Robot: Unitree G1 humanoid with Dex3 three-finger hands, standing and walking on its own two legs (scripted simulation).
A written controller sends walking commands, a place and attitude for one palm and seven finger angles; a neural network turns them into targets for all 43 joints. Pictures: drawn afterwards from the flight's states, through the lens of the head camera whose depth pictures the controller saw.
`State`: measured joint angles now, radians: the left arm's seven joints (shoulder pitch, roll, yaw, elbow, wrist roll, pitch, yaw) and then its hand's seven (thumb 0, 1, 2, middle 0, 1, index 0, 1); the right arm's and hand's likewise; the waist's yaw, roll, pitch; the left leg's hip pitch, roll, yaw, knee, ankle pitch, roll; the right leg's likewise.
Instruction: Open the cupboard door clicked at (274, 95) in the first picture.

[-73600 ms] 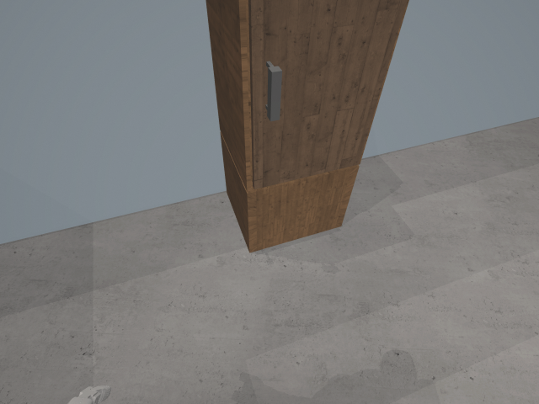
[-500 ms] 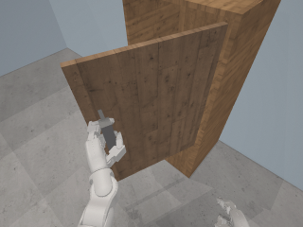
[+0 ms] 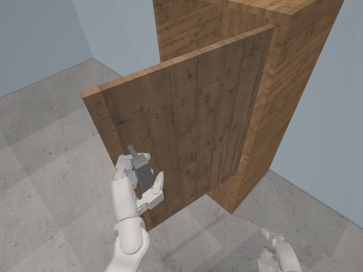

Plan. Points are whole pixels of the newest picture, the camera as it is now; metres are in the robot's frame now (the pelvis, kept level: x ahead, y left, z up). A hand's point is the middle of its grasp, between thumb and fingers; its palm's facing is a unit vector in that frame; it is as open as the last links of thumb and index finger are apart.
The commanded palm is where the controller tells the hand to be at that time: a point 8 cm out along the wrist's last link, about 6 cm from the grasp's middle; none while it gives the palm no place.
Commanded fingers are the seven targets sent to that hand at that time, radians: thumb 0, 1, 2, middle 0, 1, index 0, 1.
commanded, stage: open thumb and fingers to let go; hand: left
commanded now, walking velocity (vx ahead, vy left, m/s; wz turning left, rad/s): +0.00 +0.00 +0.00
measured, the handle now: (141, 172) +0.32 +0.11 +0.07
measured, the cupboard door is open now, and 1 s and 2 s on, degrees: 78 75 76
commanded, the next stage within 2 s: slide the hand sideways off the handle in 0.58 s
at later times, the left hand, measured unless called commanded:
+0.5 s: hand (149, 186) +0.28 +0.08 +0.08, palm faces +0.30 -0.96 +0.00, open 14.7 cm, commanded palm +0.24 +0.13 +0.07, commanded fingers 0.00 -0.50 0.30 -0.17 -0.40 -0.17 -0.40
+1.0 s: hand (139, 198) +0.25 +0.10 +0.08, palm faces -0.16 -0.99 +0.04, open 16.3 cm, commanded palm +0.23 +0.15 +0.07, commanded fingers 0.00 -0.50 0.30 -0.15 -0.30 -0.15 -0.30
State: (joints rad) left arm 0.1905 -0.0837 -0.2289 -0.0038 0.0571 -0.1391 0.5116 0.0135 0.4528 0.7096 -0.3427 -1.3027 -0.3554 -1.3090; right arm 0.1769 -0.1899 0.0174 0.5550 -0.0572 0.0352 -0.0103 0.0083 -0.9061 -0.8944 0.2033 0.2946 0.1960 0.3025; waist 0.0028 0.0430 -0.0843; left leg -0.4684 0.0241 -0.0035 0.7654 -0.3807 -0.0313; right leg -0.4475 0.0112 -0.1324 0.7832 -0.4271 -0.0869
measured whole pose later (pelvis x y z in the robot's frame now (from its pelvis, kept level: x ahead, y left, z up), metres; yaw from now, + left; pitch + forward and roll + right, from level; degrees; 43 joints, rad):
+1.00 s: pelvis -0.02 +0.05 +0.00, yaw -1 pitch +4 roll -1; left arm 0.10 0.05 -0.21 0.05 -0.10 -0.17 0.02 -0.01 -0.50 0.30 -0.14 -0.34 -0.15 -0.36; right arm 0.24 -0.22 0.05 0.52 0.02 -0.03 -0.03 0.01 -0.91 -0.89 0.20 0.29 0.20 0.30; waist 0.01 0.05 -0.05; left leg -0.50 -0.01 0.03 0.81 -0.38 0.03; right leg -0.47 -0.02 -0.10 0.79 -0.39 -0.02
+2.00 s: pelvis -0.01 +0.03 -0.02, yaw -1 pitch +7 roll -1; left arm 0.63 0.19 0.01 -0.32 -0.22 -0.29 -0.21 -0.01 -0.50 0.30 -0.15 -0.30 -0.15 -0.30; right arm 0.26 -0.24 0.01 0.45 0.03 -0.12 -0.05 0.01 -0.90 -0.89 0.20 0.29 0.20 0.30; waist 0.01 0.05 -0.11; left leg -0.63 0.02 0.00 0.96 -0.46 0.00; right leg -0.58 0.01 -0.12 0.93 -0.48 -0.06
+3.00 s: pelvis +0.02 +0.07 +0.03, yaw -2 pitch -3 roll -1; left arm 0.52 0.32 0.23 -0.45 -0.05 -0.04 0.12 0.00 0.28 0.64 -0.18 -0.30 -0.19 -0.30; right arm 0.21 -0.22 0.06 0.61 0.00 -0.12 -0.07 0.01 -0.90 -0.89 0.21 0.30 0.20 0.30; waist 0.06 0.06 0.01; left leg -0.13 -0.02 0.06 0.47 -0.28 0.05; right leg -0.10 -0.01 -0.07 0.43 -0.27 0.01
